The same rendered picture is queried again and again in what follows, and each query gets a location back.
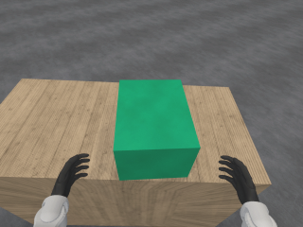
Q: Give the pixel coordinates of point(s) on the robot left hand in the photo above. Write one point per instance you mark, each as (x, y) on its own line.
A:
(68, 174)

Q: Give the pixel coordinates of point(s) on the carton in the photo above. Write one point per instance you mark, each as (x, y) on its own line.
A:
(155, 137)

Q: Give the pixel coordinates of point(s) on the robot left forearm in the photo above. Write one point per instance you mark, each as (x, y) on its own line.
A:
(53, 212)

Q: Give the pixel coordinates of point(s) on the pedestal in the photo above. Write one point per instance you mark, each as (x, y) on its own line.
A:
(45, 122)

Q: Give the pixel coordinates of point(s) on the robot right forearm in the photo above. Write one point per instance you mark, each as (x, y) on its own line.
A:
(256, 214)

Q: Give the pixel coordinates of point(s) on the robot right hand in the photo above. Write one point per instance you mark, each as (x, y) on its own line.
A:
(242, 180)

